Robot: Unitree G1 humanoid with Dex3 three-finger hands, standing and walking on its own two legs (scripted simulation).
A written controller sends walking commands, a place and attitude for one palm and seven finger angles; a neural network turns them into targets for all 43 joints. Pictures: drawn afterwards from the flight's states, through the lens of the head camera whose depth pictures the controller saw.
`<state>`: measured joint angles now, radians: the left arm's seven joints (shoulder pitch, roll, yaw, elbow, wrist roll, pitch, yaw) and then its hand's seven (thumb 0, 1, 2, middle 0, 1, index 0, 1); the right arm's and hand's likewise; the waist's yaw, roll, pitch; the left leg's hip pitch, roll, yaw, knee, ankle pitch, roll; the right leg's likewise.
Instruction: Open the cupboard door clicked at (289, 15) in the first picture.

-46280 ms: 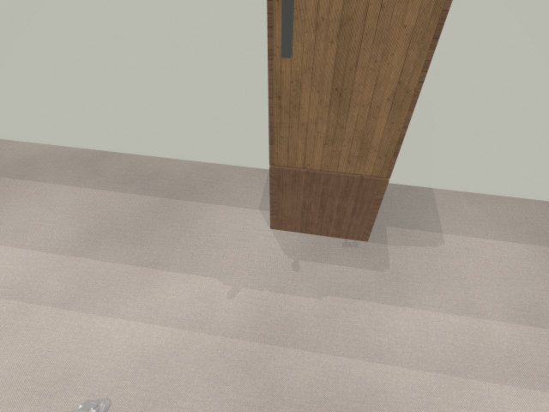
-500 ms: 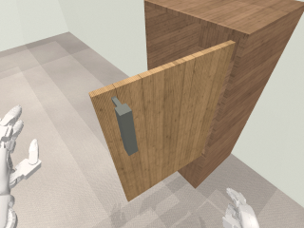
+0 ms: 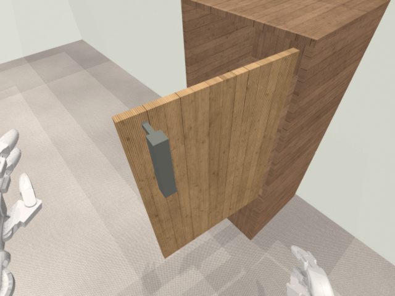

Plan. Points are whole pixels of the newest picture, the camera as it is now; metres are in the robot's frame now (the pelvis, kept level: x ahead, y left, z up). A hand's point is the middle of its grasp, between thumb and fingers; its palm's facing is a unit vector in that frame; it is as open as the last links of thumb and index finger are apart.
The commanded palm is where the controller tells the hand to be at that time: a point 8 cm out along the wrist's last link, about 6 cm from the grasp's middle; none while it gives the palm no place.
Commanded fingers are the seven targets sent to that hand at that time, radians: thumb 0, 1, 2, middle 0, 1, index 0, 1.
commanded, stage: step back with the hand held close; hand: left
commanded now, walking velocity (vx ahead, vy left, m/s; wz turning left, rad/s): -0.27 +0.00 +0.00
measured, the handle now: (157, 159) +0.31 +0.11 +0.16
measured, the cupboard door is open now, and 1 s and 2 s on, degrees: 82 82 82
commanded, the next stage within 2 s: stop stepping back and stand still in 1.08 s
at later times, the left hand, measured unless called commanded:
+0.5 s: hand (19, 242) +0.14 +0.27 +0.16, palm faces +0.47 -0.73 -0.50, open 7.4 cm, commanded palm +0.08 +0.30 +0.18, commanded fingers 0.00 0.90 0.90 -0.20 -0.30 -0.20 -0.30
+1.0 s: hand out of the picture +0.06 +0.24 +0.15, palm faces +0.36 -0.76 -0.54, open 7.4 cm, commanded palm -0.02 +0.30 +0.18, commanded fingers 0.00 0.90 0.90 -0.20 -0.30 -0.20 -0.30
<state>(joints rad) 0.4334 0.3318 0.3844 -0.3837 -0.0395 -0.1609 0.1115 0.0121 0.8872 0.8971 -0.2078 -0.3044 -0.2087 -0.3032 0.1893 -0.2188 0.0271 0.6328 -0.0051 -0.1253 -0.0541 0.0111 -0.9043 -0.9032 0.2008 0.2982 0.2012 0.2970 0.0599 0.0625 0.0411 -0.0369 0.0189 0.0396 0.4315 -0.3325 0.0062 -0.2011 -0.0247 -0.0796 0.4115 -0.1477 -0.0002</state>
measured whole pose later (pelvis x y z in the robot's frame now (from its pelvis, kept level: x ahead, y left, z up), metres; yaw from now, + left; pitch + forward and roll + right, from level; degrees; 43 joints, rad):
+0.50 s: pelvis -0.07 +0.00 -0.03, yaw -1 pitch -2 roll +2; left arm 0.49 0.38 0.47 -0.48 0.01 -0.24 0.15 0.01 0.89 0.90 -0.21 -0.30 -0.21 -0.30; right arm 0.24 -0.22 0.00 0.55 0.01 -0.07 -0.08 0.01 -0.90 -0.90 0.20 0.30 0.20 0.30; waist 0.01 -0.03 0.06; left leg -0.31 -0.02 0.08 0.70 -0.37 0.03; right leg -0.48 -0.07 -0.01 0.66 -0.16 0.01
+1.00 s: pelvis -0.15 +0.00 -0.02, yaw +2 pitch +2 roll +1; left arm 0.56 0.42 0.45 -0.58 0.00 -0.24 0.13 0.01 0.88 0.90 -0.21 -0.30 -0.21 -0.30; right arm 0.14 -0.21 -0.02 0.56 0.00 -0.08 -0.06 0.01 -0.91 -0.90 0.20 0.30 0.20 0.30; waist -0.04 -0.05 0.06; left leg -0.35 0.02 0.03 0.62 -0.34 -0.01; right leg -0.47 -0.01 0.02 0.60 -0.17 0.00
